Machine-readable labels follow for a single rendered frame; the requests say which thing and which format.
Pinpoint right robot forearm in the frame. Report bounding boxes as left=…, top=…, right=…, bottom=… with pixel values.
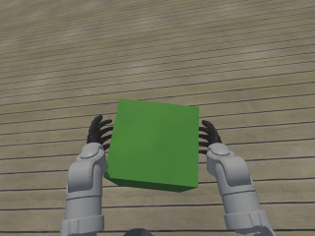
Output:
left=207, top=143, right=276, bottom=236

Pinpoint left robot forearm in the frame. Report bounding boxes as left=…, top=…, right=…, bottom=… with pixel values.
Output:
left=59, top=143, right=108, bottom=236

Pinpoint right robot hand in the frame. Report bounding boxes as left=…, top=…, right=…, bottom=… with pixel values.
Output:
left=198, top=120, right=222, bottom=155

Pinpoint carton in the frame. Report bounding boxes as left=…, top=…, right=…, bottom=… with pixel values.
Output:
left=103, top=98, right=199, bottom=193

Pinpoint left robot hand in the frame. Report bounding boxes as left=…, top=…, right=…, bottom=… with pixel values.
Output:
left=87, top=115, right=113, bottom=150

